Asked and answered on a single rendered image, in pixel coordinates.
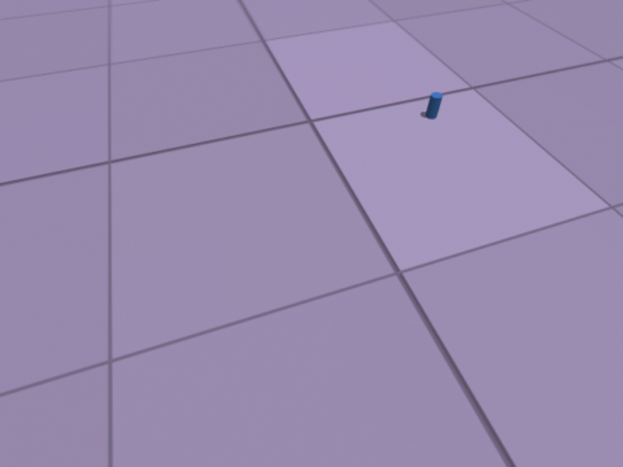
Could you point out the can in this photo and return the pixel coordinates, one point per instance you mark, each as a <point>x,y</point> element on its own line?
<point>433,105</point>

